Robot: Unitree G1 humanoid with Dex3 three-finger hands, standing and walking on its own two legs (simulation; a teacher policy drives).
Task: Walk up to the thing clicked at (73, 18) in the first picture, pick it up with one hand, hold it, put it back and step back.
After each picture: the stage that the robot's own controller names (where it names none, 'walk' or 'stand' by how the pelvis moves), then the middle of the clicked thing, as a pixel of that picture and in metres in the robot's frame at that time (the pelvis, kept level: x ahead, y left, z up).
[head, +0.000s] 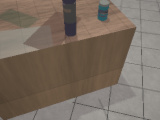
stand; (69, 14) +0.81 +0.09 +0.01
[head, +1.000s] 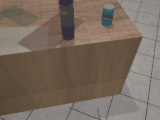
walk; (67, 17) +0.74 +0.12 +0.03
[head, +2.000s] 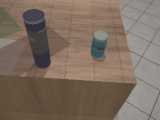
stand; (39, 42) +0.50 +0.21 +0.04
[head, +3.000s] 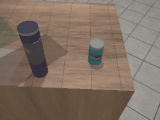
walk; (35, 52) +0.48 +0.21 +0.03
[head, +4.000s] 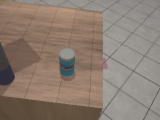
stand; out of the picture +0.43 +0.35 +0.03
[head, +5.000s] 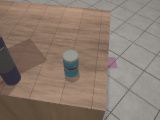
stand; (2, 60) +0.45 +0.32 +0.02
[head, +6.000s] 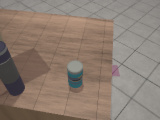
stand; (7, 71) +0.41 +0.32 +0.01
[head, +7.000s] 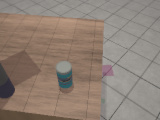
stand; out of the picture +0.41 +0.36 +0.01
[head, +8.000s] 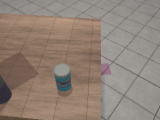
stand; out of the picture +0.38 +0.36 +0.01
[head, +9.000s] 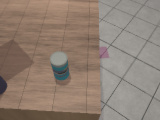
rise first; out of the picture +0.38 +0.36 +0.01
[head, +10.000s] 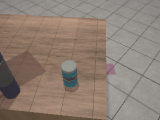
rise first; (1, 74) +0.40 +0.35 +0.01
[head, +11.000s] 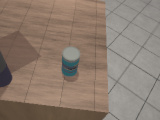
go down; out of the picture +0.40 +0.31 +0.03
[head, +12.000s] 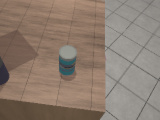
go down; out of the picture +0.41 +0.32 +0.04
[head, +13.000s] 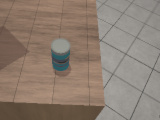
close in; out of the picture +0.40 +0.33 +0.07
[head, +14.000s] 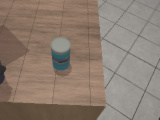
lift; out of the picture +0.39 +0.29 +0.08
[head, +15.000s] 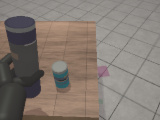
lift; (26, 62) +0.35 +0.18 +0.16
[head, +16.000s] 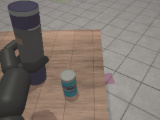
hold; (31, 48) +0.36 +0.16 +0.22
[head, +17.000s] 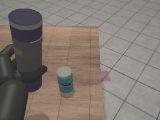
hold; (29, 56) +0.34 +0.16 +0.20
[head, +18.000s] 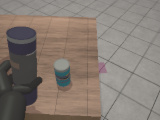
hold; (24, 70) +0.34 +0.19 +0.12
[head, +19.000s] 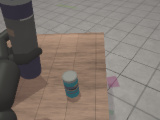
hold; (24, 40) +0.35 +0.17 +0.26
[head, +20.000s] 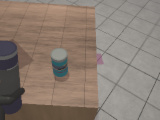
lower; (7, 81) +0.33 +0.24 +0.06
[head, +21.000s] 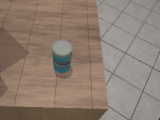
lower; out of the picture +0.40 +0.30 +0.08
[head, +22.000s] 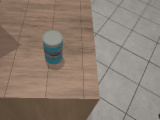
lower; out of the picture +0.42 +0.32 +0.09
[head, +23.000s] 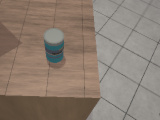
lower; out of the picture +0.43 +0.32 +0.09
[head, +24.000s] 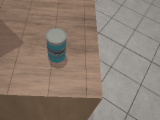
lower; out of the picture +0.42 +0.32 +0.09
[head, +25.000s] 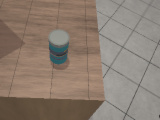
open; out of the picture +0.42 +0.32 +0.09
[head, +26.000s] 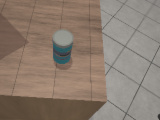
sink last; out of the picture +0.40 +0.32 +0.07
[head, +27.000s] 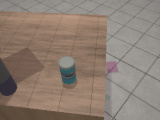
sink last; out of the picture +0.40 +0.37 +0.02
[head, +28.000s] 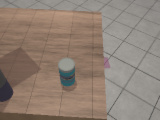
stand; out of the picture +0.37 +0.34 +0.01
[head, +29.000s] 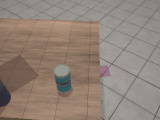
stand; out of the picture +0.38 +0.36 +0.01
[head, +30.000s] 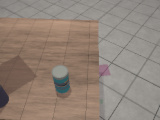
stand; out of the picture +0.37 +0.37 +0.01
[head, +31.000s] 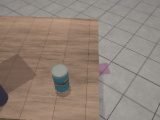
stand; out of the picture +0.37 +0.37 +0.01
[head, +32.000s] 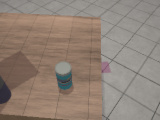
stand; out of the picture +0.38 +0.36 +0.00
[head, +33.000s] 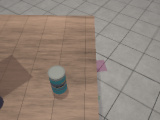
stand; out of the picture +0.34 +0.37 +0.01
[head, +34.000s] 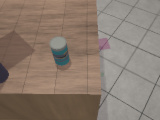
walk; out of the picture +0.42 +0.37 +0.03
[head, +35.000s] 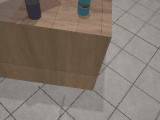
walk; out of the picture +0.78 +0.27 +0.03
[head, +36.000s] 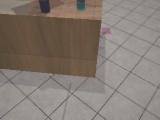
walk; out of the picture +1.09 +0.35 +0.02
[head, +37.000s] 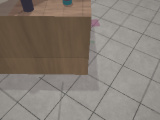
stand; out of the picture +1.00 +0.36 +0.02
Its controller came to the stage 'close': yes
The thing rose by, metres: 0.25
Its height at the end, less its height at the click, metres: +0.00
